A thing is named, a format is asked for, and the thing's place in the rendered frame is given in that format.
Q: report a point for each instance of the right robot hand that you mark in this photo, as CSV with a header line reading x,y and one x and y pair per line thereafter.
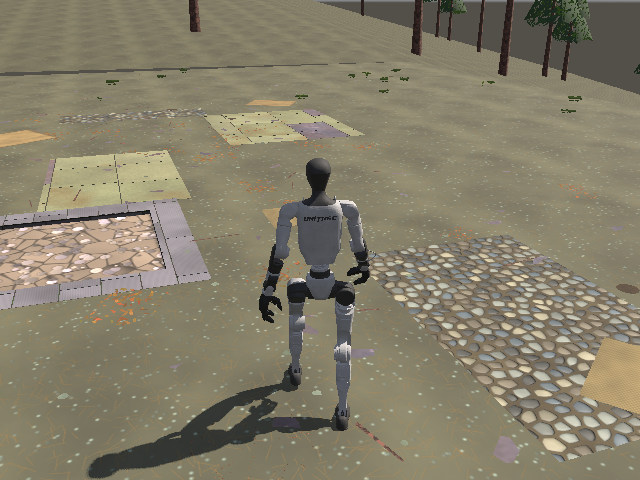
x,y
356,270

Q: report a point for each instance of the robot right upper arm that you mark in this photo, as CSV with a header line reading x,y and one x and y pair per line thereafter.
x,y
351,212

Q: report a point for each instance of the robot left forearm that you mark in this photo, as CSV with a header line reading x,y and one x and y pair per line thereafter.
x,y
273,273

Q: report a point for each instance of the left robot shin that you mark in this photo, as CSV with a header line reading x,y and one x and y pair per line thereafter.
x,y
295,345

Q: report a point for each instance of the robot left upper arm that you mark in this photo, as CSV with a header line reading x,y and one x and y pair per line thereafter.
x,y
286,213

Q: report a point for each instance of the robot right thigh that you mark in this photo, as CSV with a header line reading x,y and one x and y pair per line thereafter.
x,y
344,310

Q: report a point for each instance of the robot right forearm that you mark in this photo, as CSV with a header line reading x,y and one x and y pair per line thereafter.
x,y
362,258

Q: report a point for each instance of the left robot hand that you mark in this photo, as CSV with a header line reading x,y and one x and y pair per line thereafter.
x,y
263,306

